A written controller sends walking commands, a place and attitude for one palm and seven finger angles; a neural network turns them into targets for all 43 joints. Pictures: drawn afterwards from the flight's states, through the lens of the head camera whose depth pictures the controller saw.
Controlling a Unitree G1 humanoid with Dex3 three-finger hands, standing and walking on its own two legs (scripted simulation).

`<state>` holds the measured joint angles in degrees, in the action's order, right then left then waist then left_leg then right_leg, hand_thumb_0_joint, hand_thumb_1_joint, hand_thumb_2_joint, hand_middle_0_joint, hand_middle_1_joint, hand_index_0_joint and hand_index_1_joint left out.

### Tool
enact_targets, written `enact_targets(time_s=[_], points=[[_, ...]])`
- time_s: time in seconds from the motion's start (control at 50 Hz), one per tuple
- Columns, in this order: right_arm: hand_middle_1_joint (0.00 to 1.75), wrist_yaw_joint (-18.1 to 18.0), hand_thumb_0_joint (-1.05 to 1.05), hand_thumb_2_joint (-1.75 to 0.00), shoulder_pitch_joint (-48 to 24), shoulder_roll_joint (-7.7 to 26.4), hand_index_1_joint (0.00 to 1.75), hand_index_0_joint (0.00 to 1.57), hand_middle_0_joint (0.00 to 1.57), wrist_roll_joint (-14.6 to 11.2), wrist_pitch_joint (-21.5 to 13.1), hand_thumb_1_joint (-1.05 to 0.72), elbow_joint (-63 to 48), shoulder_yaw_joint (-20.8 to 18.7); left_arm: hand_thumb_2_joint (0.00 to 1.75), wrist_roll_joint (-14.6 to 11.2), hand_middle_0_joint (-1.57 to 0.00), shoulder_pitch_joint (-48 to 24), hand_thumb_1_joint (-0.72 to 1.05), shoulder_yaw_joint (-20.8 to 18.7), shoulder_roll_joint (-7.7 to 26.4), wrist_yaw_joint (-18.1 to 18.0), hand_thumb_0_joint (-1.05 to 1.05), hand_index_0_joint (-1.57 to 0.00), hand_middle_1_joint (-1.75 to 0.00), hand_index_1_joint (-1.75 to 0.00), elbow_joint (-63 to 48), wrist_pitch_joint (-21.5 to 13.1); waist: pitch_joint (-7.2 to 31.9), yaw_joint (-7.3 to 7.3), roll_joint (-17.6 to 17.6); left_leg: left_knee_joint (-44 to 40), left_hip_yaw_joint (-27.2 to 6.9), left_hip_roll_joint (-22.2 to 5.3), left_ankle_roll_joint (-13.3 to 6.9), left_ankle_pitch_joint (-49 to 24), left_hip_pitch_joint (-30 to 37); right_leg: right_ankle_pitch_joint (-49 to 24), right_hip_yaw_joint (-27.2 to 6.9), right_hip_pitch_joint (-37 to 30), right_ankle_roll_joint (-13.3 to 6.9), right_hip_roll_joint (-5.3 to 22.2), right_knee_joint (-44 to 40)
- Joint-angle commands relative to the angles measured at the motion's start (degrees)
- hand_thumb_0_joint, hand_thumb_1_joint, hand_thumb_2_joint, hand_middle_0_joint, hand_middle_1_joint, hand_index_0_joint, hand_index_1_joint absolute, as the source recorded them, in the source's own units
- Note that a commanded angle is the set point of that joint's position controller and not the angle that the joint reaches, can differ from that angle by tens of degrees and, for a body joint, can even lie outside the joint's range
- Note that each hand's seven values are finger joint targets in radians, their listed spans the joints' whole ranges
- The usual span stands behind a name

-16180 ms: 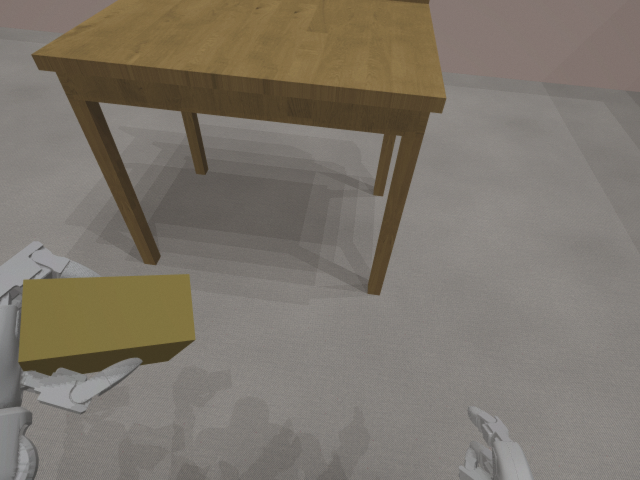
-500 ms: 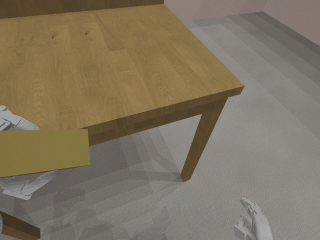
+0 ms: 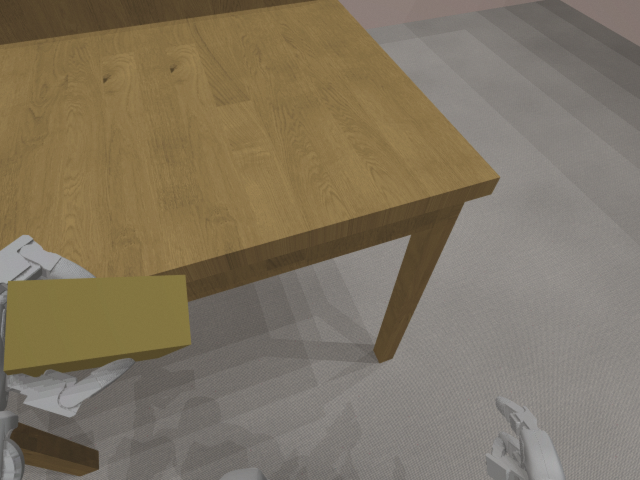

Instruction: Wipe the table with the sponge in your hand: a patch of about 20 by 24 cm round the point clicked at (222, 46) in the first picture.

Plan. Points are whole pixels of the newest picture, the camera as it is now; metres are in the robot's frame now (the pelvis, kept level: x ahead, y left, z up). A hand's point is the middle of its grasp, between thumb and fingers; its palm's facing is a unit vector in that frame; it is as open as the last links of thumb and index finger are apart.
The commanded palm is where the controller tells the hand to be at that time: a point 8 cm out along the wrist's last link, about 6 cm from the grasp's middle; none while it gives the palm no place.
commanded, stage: come to a stop and stand still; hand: left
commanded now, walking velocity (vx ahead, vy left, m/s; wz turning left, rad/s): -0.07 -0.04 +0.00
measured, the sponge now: (124, 325) +0.23 +0.20 +0.14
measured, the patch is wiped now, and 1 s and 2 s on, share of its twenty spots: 0.00 0.00 0.00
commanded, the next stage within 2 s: look again from close up in 1.32 s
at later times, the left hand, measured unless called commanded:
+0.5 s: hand (61, 383) +0.17 +0.21 +0.16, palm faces +0.34 -0.82 -0.46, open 10.1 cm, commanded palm +0.12 +0.26 +0.18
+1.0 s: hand out of the picture +0.10 +0.22 +0.16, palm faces +0.41 -0.83 -0.39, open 10.1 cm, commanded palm +0.05 +0.26 +0.18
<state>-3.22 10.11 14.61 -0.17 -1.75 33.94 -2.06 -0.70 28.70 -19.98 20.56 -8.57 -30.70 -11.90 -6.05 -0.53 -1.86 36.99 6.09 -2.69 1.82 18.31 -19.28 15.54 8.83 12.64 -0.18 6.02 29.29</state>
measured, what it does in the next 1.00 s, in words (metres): walks backwards: left foot, then right foot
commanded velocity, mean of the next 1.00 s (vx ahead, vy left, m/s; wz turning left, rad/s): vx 0.00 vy -0.03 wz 0.00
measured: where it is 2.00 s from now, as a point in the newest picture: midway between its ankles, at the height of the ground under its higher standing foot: outside the picture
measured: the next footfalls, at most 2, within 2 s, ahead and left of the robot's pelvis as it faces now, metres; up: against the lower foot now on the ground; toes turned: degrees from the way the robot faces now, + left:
left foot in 0.04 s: +0.08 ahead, +0.13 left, +0.00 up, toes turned +7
right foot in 0.38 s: +0.00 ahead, -0.10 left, +0.00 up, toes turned -8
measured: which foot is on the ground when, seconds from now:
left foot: up 0.00-0.02, down 0.04-0.42, up 0.44-0.68, down 0.70-1.00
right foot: down 0.00-0.06, up 0.08-0.36, down 0.38-1.00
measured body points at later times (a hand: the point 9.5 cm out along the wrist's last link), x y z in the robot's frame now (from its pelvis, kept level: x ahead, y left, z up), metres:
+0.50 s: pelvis -0.05 -0.02 -0.01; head -0.02 -0.03 +0.44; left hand +0.15 +0.25 +0.19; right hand +0.12 -0.22 -0.11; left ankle +0.01 +0.12 -0.73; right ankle -0.04 -0.10 -0.74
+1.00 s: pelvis -0.12 -0.02 -0.01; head -0.11 -0.02 +0.44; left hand +0.07 +0.26 +0.18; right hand +0.05 -0.24 -0.09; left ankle -0.07 +0.11 -0.74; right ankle -0.04 -0.10 -0.74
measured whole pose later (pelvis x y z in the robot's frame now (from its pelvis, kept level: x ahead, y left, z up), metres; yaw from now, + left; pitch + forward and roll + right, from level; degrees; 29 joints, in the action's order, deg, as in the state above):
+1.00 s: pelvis -0.12 -0.02 -0.01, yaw -2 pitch -3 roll +0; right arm -3.1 12.6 10.3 -0.3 -4.6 33.8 1.2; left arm -0.4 25.4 -18.9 19.7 -8.4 -26.9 -10.8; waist -3.2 2.1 -0.1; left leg 32.8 4.4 -2.6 0.2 17.4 -15.0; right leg 9.4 7.4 16.7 -3.4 -0.2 28.7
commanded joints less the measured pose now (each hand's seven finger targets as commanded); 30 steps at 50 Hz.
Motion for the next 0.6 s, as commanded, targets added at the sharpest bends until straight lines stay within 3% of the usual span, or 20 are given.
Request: enact_targets(time_s=[0.0, 0.02, 0.04, 0.06, 0.08, 0.1, 0.16, 0.2, 0.22, 0.28, 0.32, 0.34, 0.36, 0.4, 0.42, 0.44, 0.48, 0.5, 0.54, 0.58], points=[[0.30, -0.91, 0.00, -0.90, -2.86, 2.43, 0.30, 0.20, 0.20, -0.09, -2.01, -0.90, -9.84, -1.44, 1.30, -1.21, -1.20, -1.69, 0.10, -9.03, 11.05, -2.28, 0.00, -1.20, -1.60, -1.60, -16.23, -2.87, 14.96, 0.07, -1.41, -13.53, 0.04, -1.42, -0.64, -16.25, 11.10, -26.90, -5.92, -6.83, -1.39, 6.88, 3.36], [0.30, -1.03, 0.00, -0.90, -2.98, 3.37, 0.30, 0.20, 0.20, -0.29, -2.15, -0.90, -10.50, -1.72, 1.30, -1.16, -1.20, -0.96, 0.10, -8.42, 10.20, -2.13, 0.00, -1.20, -1.60, -1.60, -16.66, -2.96, 14.84, 0.89, 6.10, -14.41, -6.80, -8.34, -3.31, -28.19, 14.32, -14.99, -4.17, -1.48, 0.80, 2.35, 7.33], [0.30, -0.72, 0.00, -0.90, -2.03, 4.30, 0.30, 0.20, 0.20, -0.51, -2.45, -0.90, -10.86, -2.17, 1.30, -0.94, -1.20, -1.48, 0.10, -8.41, 10.73, -2.08, 0.00, -1.20, -1.60, -1.60, -17.72, -3.51, 14.85, 1.23, 13.79, -14.47, -13.93, -15.25, -6.85, -42.40, 16.99, 7.03, -3.53, 5.13, 2.11, -1.15, 12.05], [0.30, -0.14, 0.00, -0.90, -1.23, 4.31, 0.30, 0.20, 0.20, -0.69, -2.96, -0.90, -10.77, -2.60, 1.30, -0.57, -1.20, -0.78, 0.10, -8.60, 10.93, -1.72, 0.00, -1.20, -1.60, -1.60, -15.40, -3.77, 13.35, 1.51, 14.67, -16.21, -14.93, -17.46, -8.78, -41.39, 14.58, 18.25, -5.20, 7.13, 1.65, -3.00, 17.73], [0.30, -0.08, 0.00, -0.90, -2.23, 3.97, 0.30, 0.20, 0.20, 0.39, -3.41, -0.90, -10.11, -2.06, 1.30, -0.39, -1.20, -1.59, 0.10, -8.69, 10.79, -1.49, 0.00, -1.20, -1.60, -1.60, -14.77, -3.90, 11.14, 0.76, 18.49, -18.72, -16.80, -18.17, -9.74, -37.19, 11.27, 17.88, -5.72, 8.07, 1.66, -2.93, 21.64], [0.30, -0.17, 0.00, -0.90, -2.76, 3.49, 0.30, 0.20, 0.20, 0.74, -3.97, -0.90, -9.75, -1.75, 1.30, -0.30, -1.20, -3.73, 0.10, -9.06, 11.99, -1.49, 0.00, -1.20, -1.60, -1.60, -16.85, -4.10, 10.97, 1.05, 19.47, -18.94, -15.95, -17.70, -9.43, -35.76, 11.07, 16.39, -6.69, 7.92, 1.61, -2.12, 22.99], [0.30, 1.29, 0.00, -0.90, -1.03, 3.97, 0.30, 0.20, 0.20, -0.04, -5.45, -0.90, -9.23, -1.75, 1.30, -0.68, -1.20, -4.81, 0.10, -6.20, 9.08, -1.32, 0.00, -1.20, -1.60, -1.60, -17.69, -3.38, 13.41, 0.31, 17.05, -15.14, -10.16, -14.83, -7.98, -39.44, 16.64, 10.23, -4.76, 8.63, 1.90, -4.00, 16.54], [0.30, 1.68, 0.00, -0.90, -1.19, 3.91, 0.30, 0.20, 0.20, -0.19, -6.08, -0.90, -9.71, -1.52, 1.30, -1.04, -1.20, -4.00, 0.10, -5.27, 8.51, -0.84, 0.00, -1.20, -1.60, -1.60, -19.05, -2.60, 13.46, 0.25, 16.44, -15.75, -8.66, -14.05, -7.04, -36.72, 16.90, 9.37, -3.54, 7.62, 2.13, -5.12, 14.09], [0.30, 1.82, 0.00, -0.90, -1.12, 3.85, 0.30, 0.20, 0.20, 0.02, -6.10, -0.90, -9.58, -1.13, 1.30, -1.34, -1.20, -2.90, 0.10, -5.70, 8.79, -0.74, 0.00, -1.20, -1.60, -1.60, -17.67, -2.16, 13.48, -0.03, 15.97, -16.51, -10.37, -14.95, -7.39, -35.01, 15.43, 10.07, -3.48, 6.31, 2.22, -5.31, 12.36], [0.30, 1.86, 0.00, -0.90, -1.67, 3.61, 0.30, 0.20, 0.20, -0.10, -5.91, -0.90, -9.46, -0.42, 1.30, -1.78, -1.20, -2.67, 0.10, -5.93, 8.30, -0.51, 0.00, -1.20, -1.60, -1.60, -13.89, -0.80, 11.71, -0.08, 14.75, -17.82, -9.93, -15.30, -7.37, -24.53, 10.82, 8.75, -2.91, 2.08, 2.47, -5.54, 5.25], [0.30, 1.48, 0.00, -0.90, -1.80, 3.26, 0.30, 0.20, 0.20, -0.23, -5.53, -0.90, -9.53, -0.16, 1.30, -1.87, -1.20, -2.63, 0.10, -7.19, 9.13, -0.59, 0.00, -1.20, -1.60, -1.60, -12.81, -0.77, 12.56, 0.27, 13.75, -16.02, -8.69, -13.89, -6.39, -20.36, 9.73, 4.77, -2.37, -1.74, 2.43, -5.62, -1.85], [0.30, 1.47, 0.00, -0.90, -2.06, 2.95, 0.30, 0.20, 0.20, -0.43, -5.20, -0.90, -9.56, 0.01, 1.30, -1.78, -1.20, -2.70, 0.10, -7.48, 9.34, -0.54, 0.00, -1.20, -1.60, -1.60, -11.70, -0.63, 13.03, 0.56, 11.57, -14.65, -7.51, -12.70, -5.41, -16.96, 8.14, 1.46, -2.41, -4.81, 2.17, -5.24, -5.93], [0.30, 1.37, 0.00, -0.90, -2.16, 2.50, 0.30, 0.20, 0.20, -0.59, -4.87, -0.90, -9.58, 0.11, 1.30, -1.71, -1.20, -3.17, 0.10, -7.74, 9.58, -0.48, 0.00, -1.20, -1.60, -1.60, -10.58, -0.56, 12.86, 0.39, 8.67, -12.36, -5.46, -10.72, -3.81, -11.82, 6.13, -2.09, -3.89, -6.84, 1.49, -3.53, -9.34], [0.30, 1.10, 0.00, -0.90, -2.08, 0.59, 0.30, 0.20, 0.20, -0.87, -4.53, -0.90, -9.66, 0.79, 1.30, -2.11, -1.20, -4.36, 0.10, -7.75, 10.86, -0.62, 0.00, -1.20, -1.60, -1.60, -10.47, -0.07, 12.64, -0.56, -4.06, -2.38, -1.30, -3.50, -0.42, 0.70, 2.21, -12.75, -16.57, -4.53, -3.01, 7.23, -11.35], [0.30, 0.85, 0.00, -0.90, -2.73, 0.82, 0.30, 0.20, 0.20, -1.00, -4.61, -0.90, -9.35, 0.60, 1.30, -2.80, -1.20, -3.77, 0.10, -7.59, 10.22, -0.27, 0.00, -1.20, -1.60, -1.60, -9.54, 0.70, 11.07, 0.36, -8.14, 2.76, -2.30, -0.43, 0.06, 4.59, 1.67, -11.76, -19.56, -1.10, -5.05, 9.56, -12.59], [0.30, 0.72, 0.00, -0.90, -3.84, 1.29, 0.30, 0.20, 0.20, -1.03, -4.36, -0.90, -9.30, 0.41, 1.30, -2.84, -1.20, -3.63, 0.10, -7.43, 10.44, 0.00, 0.00, -1.20, -1.60, -1.60, -9.52, 0.94, 9.07, 0.90, -9.36, 8.52, -4.01, -0.03, -0.01, 6.54, -0.43, -10.55, -20.86, 0.66, -6.65, 11.05, -13.69], [0.30, 0.51, 0.00, -0.90, -4.89, 0.41, 0.30, 0.20, 0.20, -0.68, -4.10, -0.90, -8.78, 1.49, 1.30, -2.54, -1.20, -2.53, 0.10, -7.92, 10.38, -0.24, 0.00, -1.20, -1.60, -1.60, -9.24, 0.78, 8.92, 1.07, -7.01, 12.83, -5.30, -0.14, 0.00, 7.24, -3.87, -14.46, -19.12, -1.57, -7.74, 11.30, -12.52], [0.30, 0.24, 0.00, -0.90, -5.56, 0.39, 0.30, 0.20, 0.20, -0.67, -3.94, -0.90, -8.44, 1.71, 1.30, -2.41, -1.20, -4.41, 0.10, -7.69, 10.71, -0.65, 0.00, -1.20, -1.60, -1.60, -10.70, 0.37, 9.66, 0.91, -3.72, 10.69, -5.09, -0.27, 0.10, 6.83, -4.08, -19.20, -17.40, -4.06, -7.90, 11.24, -10.80], [0.30, -0.29, 0.00, -0.90, -5.31, 0.65, 0.30, 0.20, 0.20, -0.45, -3.91, -0.90, -8.11, 1.78, 1.30, -1.98, -1.20, -4.18, 0.10, -7.62, 10.20, -0.99, 0.00, -1.20, -1.60, -1.60, -9.04, -0.17, 10.53, 1.28, -5.53, 7.11, -3.88, 0.16, -0.01, 5.67, -3.37, -23.99, -15.19, -6.40, -7.35, 9.83, -9.40], [0.30, -0.76, 0.00, -0.90, -4.64, 1.14, 0.30, 0.20, 0.20, -0.14, -3.89, -0.90, -7.85, 1.46, 1.30, -1.62, -1.20, -4.40, 0.10, -7.54, 10.18, -1.23, 0.00, -1.20, -1.60, -1.60, -8.69, -0.58, 10.43, 1.47, -5.17, 1.92, -3.02, 0.75, -0.40, 4.27, -1.38, -23.75, -15.36, -6.67, -6.84, 9.16, -9.50]])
